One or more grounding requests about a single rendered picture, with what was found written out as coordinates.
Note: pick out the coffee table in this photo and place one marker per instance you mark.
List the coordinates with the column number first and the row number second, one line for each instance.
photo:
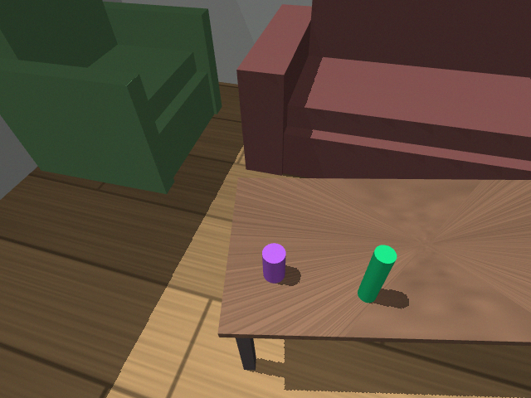
column 462, row 273

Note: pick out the armchair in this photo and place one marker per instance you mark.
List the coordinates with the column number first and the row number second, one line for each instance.
column 112, row 92

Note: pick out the sofa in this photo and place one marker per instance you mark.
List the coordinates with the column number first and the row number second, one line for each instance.
column 391, row 89

